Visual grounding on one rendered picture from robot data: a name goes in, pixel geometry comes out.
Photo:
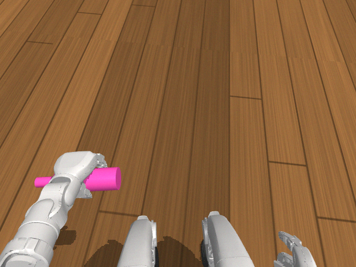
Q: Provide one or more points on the right robot hand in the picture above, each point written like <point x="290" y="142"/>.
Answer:
<point x="301" y="255"/>

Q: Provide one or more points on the left robot arm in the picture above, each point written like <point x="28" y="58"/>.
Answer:
<point x="32" y="246"/>

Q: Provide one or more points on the bottle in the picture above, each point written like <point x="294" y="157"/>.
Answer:
<point x="100" y="179"/>

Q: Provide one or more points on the left robot hand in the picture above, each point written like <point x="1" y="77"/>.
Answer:
<point x="80" y="164"/>

